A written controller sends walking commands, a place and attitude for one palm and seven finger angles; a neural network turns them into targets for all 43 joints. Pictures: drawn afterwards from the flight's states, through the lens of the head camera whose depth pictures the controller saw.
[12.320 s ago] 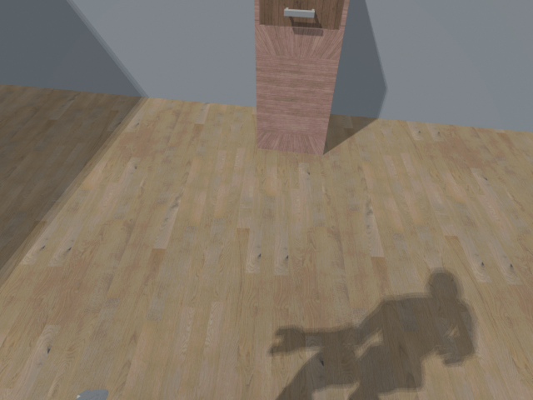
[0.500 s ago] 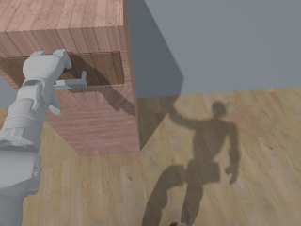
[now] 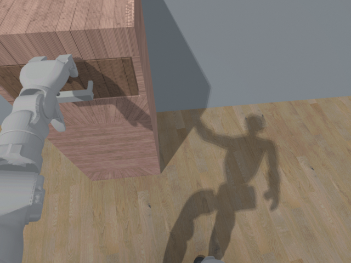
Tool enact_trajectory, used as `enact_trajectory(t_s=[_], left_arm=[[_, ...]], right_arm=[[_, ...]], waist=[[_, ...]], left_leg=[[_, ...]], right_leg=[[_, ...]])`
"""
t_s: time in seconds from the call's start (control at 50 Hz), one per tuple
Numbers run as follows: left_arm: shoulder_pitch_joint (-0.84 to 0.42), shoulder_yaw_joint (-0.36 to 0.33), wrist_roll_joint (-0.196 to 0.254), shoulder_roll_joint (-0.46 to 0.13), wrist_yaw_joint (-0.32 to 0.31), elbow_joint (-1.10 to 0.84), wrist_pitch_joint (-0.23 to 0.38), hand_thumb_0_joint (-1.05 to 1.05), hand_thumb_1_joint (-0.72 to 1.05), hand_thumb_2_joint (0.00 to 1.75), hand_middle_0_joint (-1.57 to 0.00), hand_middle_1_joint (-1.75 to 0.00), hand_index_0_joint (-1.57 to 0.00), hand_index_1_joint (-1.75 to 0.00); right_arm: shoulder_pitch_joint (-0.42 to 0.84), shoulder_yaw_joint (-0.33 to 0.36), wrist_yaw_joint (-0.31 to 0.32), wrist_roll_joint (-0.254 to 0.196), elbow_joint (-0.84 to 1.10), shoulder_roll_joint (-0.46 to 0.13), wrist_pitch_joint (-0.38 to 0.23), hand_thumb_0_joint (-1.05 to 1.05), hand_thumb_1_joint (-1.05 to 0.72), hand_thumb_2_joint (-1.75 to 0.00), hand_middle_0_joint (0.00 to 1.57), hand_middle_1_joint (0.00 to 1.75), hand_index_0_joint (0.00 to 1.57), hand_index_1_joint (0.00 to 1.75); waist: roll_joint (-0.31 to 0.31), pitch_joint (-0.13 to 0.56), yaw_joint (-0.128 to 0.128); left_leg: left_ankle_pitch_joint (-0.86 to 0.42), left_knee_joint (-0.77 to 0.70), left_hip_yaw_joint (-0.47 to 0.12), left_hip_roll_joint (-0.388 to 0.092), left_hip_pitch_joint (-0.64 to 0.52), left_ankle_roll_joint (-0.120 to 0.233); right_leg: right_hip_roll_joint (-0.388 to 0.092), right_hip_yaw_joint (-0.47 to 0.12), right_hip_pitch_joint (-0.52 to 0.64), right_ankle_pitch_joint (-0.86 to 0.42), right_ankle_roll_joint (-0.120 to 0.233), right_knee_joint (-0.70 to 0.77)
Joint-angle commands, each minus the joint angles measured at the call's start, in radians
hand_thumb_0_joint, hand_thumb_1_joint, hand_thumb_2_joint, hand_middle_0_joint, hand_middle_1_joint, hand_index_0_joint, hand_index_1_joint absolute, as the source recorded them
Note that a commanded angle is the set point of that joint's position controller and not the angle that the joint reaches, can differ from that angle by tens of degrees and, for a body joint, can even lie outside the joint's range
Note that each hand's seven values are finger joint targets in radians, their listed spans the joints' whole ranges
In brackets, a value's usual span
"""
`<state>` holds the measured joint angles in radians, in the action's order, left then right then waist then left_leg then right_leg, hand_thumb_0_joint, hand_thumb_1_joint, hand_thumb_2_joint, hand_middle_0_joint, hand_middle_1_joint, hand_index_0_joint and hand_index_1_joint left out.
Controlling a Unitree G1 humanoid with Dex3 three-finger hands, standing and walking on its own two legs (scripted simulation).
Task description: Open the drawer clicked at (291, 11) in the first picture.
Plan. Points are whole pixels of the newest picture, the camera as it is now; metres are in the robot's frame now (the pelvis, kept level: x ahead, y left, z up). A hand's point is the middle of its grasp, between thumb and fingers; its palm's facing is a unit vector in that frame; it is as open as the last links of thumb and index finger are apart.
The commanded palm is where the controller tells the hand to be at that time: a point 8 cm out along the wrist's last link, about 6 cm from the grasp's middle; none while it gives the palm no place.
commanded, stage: lower the fingers behind the handle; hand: left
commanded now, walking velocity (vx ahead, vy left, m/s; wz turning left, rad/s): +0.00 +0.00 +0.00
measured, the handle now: (68, 91) +0.55 +0.27 +0.03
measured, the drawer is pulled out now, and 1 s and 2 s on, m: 0.00 0.00 0.00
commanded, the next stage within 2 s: close the thumb around the handle in 1.62 s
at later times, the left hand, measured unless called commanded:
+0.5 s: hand (61, 103) +0.49 +0.26 +0.05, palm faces -0.08 -0.02 -1.00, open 13.8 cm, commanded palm +0.48 +0.26 +0.10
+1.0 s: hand (65, 112) +0.49 +0.26 +0.02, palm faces -0.08 -0.03 -1.00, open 13.8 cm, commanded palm +0.48 +0.26 +0.07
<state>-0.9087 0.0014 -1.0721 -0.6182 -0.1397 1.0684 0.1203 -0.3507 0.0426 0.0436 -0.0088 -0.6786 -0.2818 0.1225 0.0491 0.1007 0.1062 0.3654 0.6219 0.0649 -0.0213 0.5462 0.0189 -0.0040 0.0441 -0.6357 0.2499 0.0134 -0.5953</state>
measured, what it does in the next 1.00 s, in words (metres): stands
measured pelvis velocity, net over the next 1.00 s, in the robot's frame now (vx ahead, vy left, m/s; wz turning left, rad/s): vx -0.01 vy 0.02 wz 0.00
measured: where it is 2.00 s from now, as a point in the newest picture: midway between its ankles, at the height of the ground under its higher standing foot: outside the picture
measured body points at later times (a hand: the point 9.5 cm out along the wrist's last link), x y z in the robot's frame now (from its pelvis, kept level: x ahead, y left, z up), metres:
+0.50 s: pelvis +0.00 +0.01 -0.01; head +0.10 +0.00 +0.43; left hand +0.49 +0.26 +0.10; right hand +0.00 -0.27 -0.13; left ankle -0.05 +0.11 -0.72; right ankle +0.01 -0.11 -0.72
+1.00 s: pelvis -0.01 +0.02 -0.02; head +0.11 +0.02 +0.42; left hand +0.49 +0.26 +0.07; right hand -0.02 -0.26 -0.14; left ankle -0.05 +0.11 -0.72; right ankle +0.01 -0.11 -0.72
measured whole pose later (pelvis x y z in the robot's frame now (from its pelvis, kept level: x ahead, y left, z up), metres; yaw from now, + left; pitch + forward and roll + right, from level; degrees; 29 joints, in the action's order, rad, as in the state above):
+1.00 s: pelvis -0.01 +0.02 -0.02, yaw +0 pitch +21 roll -2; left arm -0.88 -0.02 -1.10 -0.59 -0.27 1.12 0.15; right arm -0.37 0.05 0.01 0.03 -0.72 -0.27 0.12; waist 0.04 0.14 0.13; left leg 0.43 0.79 0.06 -0.02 0.73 0.04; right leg -0.01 0.05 -0.80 0.29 -0.01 -0.72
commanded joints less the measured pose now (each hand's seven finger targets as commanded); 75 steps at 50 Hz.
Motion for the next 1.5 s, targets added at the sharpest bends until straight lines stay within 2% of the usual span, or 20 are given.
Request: enact_trajectory(t_s=[0.0,0.1,0.2,0.28,0.34,0.38,0.42,0.62,0.7,0.74,0.84,0.88,0.9,0.96,1.02,1.16,1.24,1.42,1.46,1.48], left_arm=[[-0.439,-0.075,0.018,-0.275,-0.040,-0.239,0.037,0.00,-0.50,0.30,-0.30,-1.20,-0.30,-1.20],[-0.420,-0.089,0.011,-0.296,-0.070,-0.179,0.027,0.00,-0.50,0.30,-0.30,-1.20,-0.30,-1.20],[-0.445,-0.094,0.004,-0.298,-0.090,-0.203,0.034,0.00,-0.50,0.30,-0.30,-1.20,-0.30,-1.20],[-0.447,-0.087,0.004,-0.299,-0.097,-0.154,0.027,0.00,-0.50,0.30,-0.30,-1.20,-0.30,-1.20],[-0.434,-0.092,-0.005,-0.294,-0.104,-0.177,0.033,0.00,-0.50,0.30,-0.30,-1.20,-0.30,-1.20],[-0.441,-0.068,-0.002,-0.258,-0.106,-0.166,0.035,0.00,-0.50,0.30,-0.30,-1.20,-0.30,-1.20],[-0.420,-0.099,-0.002,-0.293,-0.109,-0.158,0.033,0.00,-0.50,0.30,-0.30,-1.20,-0.30,-1.20],[-0.413,-0.089,-0.008,-0.261,-0.137,-0.156,0.036,0.00,-0.50,0.30,-0.30,-1.20,-0.30,-1.20],[-0.395,-0.112,-0.014,-0.292,-0.146,-0.143,0.032,0.00,-0.50,0.30,-0.30,-1.20,-0.30,-1.20],[-0.432,-0.066,-0.016,-0.232,-0.150,-0.160,0.032,0.00,-0.50,0.30,-0.30,-1.20,-0.30,-1.20],[-0.408,-0.076,-0.015,-0.235,-0.156,-0.134,0.028,0.00,-0.50,0.30,-0.30,-1.20,-0.30,-1.20],[-0.435,-0.074,-0.017,-0.238,-0.161,-0.129,0.030,0.00,-0.50,0.30,-0.30,-1.20,-0.30,-1.20],[-0.428,-0.075,-0.016,-0.238,-0.162,-0.133,0.029,0.00,-0.50,0.30,-0.30,-1.20,-0.30,-1.20],[-0.403,-0.096,-0.017,-0.252,-0.169,-0.137,0.031,0.00,-0.50,0.30,-0.30,-1.20,-0.30,-1.20],[-0.373,-0.111,-0.018,-0.271,-0.175,-0.115,0.026,0.00,-0.50,0.30,-0.30,-1.20,-0.30,-1.20],[-0.377,-0.067,-0.020,-0.210,-0.181,-0.096,0.012,0.00,-0.50,0.30,-0.30,-1.20,-0.30,-1.20],[-0.384,-0.061,-0.023,-0.226,-0.174,-0.073,0.002,0.00,-0.50,0.30,-0.30,-1.20,-0.30,-1.20],[-0.396,-0.072,-0.019,-0.255,-0.161,-0.064,0.003,0.00,-0.50,0.30,-0.30,-1.20,-0.30,-1.20],[-0.428,-0.059,-0.016,-0.242,-0.156,-0.070,0.010,0.00,-0.50,0.30,-0.30,-1.20,-0.30,-1.20],[-0.406,-0.083,-0.014,-0.271,-0.155,-0.069,0.012,0.00,-0.50,0.30,-0.30,-1.20,-0.30,-1.20]], right_arm=[[-0.130,0.062,0.014,0.008,0.050,-0.149,-0.019,0.00,-0.90,-0.90,0.20,0.30,0.20,0.30],[-0.131,0.057,0.010,0.008,0.032,-0.159,-0.018,0.00,-0.90,-0.90,0.20,0.30,0.20,0.30],[-0.146,0.064,0.007,0.016,0.026,-0.157,-0.023,0.00,-0.90,-0.90,0.20,0.30,0.20,0.30],[-0.147,0.059,0.009,0.014,0.018,-0.163,-0.022,0.00,-0.90,-0.90,0.20,0.30,0.20,0.30],[-0.153,0.062,0.006,0.021,0.020,-0.160,-0.024,0.00,-0.90,-0.90,0.20,0.30,0.20,0.30],[-0.161,0.065,0.002,0.023,0.015,-0.158,-0.023,0.00,-0.90,-0.90,0.20,0.30,0.20,0.30],[-0.161,0.063,-0.001,0.025,0.013,-0.164,-0.020,0.00,-0.90,-0.90,0.20,0.30,0.20,0.30],[-0.170,0.067,-0.011,0.034,0.004,-0.163,-0.015,0.00,-0.90,-0.90,0.20,0.30,0.20,0.30],[-0.170,0.062,-0.013,0.036,0.000,-0.168,-0.009,0.00,-0.90,-0.90,0.20,0.30,0.20,0.30],[-0.175,0.067,-0.016,0.037,0.002,-0.164,-0.013,0.00,-0.90,-0.90,0.20,0.30,0.20,0.30],[-0.185,0.068,-0.019,0.039,-0.007,-0.168,-0.011,0.00,-0.90,-0.90,0.20,0.30,0.20,0.30],[-0.192,0.068,-0.018,0.042,-0.011,-0.169,-0.010,0.00,-0.90,-0.90,0.20,0.30,0.20,0.30],[-0.190,0.067,-0.020,0.043,-0.010,-0.168,-0.011,0.00,-0.90,-0.90,0.20,0.30,0.20,0.30],[-0.187,0.066,-0.022,0.048,-0.009,-0.169,-0.007,0.00,-0.90,-0.90,0.20,0.30,0.20,0.30],[-0.186,0.062,-0.025,0.049,-0.011,-0.173,-0.004,0.00,-0.90,-0.90,0.20,0.30,0.20,0.30],[-0.189,0.066,-0.027,0.048,-0.012,-0.169,-0.007,0.00,-0.90,-0.90,0.20,0.30,0.20,0.30],[-0.189,0.059,-0.023,0.042,-0.009,-0.173,-0.008,0.00,-0.90,-0.90,0.20,0.30,0.20,0.30],[-0.200,0.055,-0.014,0.042,-0.009,-0.174,-0.013,0.00,-0.90,-0.90,0.20,0.30,0.20,0.30],[-0.203,0.054,-0.011,0.041,-0.011,-0.172,-0.016,0.00,-0.90,-0.90,0.20,0.30,0.20,0.30],[-0.205,0.053,-0.012,0.041,-0.010,-0.176,-0.015,0.00,-0.90,-0.90,0.20,0.30,0.20,0.30]], waist=[[0.024,0.451,-0.001],[0.000,0.396,0.002],[0.036,0.468,0.005],[0.005,0.415,0.024],[0.043,0.475,0.008],[0.047,0.458,0.022],[0.036,0.454,0.011],[0.051,0.466,0.019],[0.044,0.464,0.011],[0.066,0.454,0.029],[0.070,0.465,0.026],[0.053,0.471,0.041],[0.087,0.469,0.030],[0.065,0.492,0.024],[0.053,0.476,0.018],[0.055,0.470,0.037],[0.030,0.446,0.043],[0.037,0.475,0.045],[0.037,0.456,0.059],[0.039,0.467,0.043]], left_leg=[[-0.472,-0.018,-0.028,0.039,-0.144,0.024],[-0.415,-0.019,-0.028,0.041,-0.077,0.023],[-0.463,0.004,-0.030,0.041,-0.110,0.022],[-0.415,0.009,-0.033,0.041,-0.064,0.023],[-0.476,0.024,-0.040,0.038,-0.105,0.019],[-0.498,0.034,-0.044,0.033,-0.112,0.016],[-0.499,0.038,-0.045,0.032,-0.099,0.016],[-0.532,0.069,-0.057,0.023,-0.102,0.009],[-0.518,0.075,-0.060,0.026,-0.068,0.010],[-0.526,0.082,-0.069,0.020,-0.092,0.005],[-0.541,0.099,-0.080,0.015,-0.101,-0.001],[-0.531,0.108,-0.082,0.015,-0.090,0.002],[-0.536,0.110,-0.077,0.017,-0.088,0.000],[-0.562,0.123,-0.077,0.019,-0.073,0.002],[-0.527,0.127,-0.074,0.020,-0.039,0.004],[-0.497,0.142,-0.073,0.019,-0.028,0.007],[-0.407,0.137,-0.071,0.024,0.017,0.013],[-0.401,0.147,-0.067,0.029,0.023,0.017],[-0.397,0.147,-0.067,0.027,0.027,0.019],[-0.404,0.147,-0.068,0.028,0.029,0.019]], right_leg=[[0.025,-0.037,0.333,-0.375,0.013,0.013],[0.025,-0.034,0.304,-0.339,0.014,0.007],[0.026,-0.036,0.306,-0.368,0.014,-0.010],[0.026,-0.035,0.272,-0.338,0.010,-0.010],[0.029,-0.032,0.261,-0.350,0.015,-0.029],[0.031,-0.027,0.230,-0.347,0.014,-0.029],[0.032,-0.026,0.230,-0.348,0.015,-0.038],[0.037,-0.018,0.171,-0.325,0.015,-0.062],[0.036,-0.017,0.173,-0.323,0.017,-0.075],[0.039,-0.012,0.128,-0.297,0.017,-0.074],[0.042,-0.006,0.094,-0.275,0.019,-0.088],[0.042,-0.009,0.086,-0.278,0.016,-0.094],[0.042,-0.009,0.085,-0.280,0.019,-0.097],[0.043,-0.011,0.103,-0.307,0.020,-0.108],[0.041,-0.011,0.103,-0.295,0.018,-0.117],[0.044,-0.009,0.067,-0.279,0.019,-0.123],[0.042,-0.010,0.064,-0.241,0.017,-0.123],[0.041,-0.016,0.077,-0.252,0.015,-0.127],[0.039,-0.015,0.068,-0.255,0.015,-0.124],[0.040,-0.018,0.080,-0.259,0.015,-0.129]])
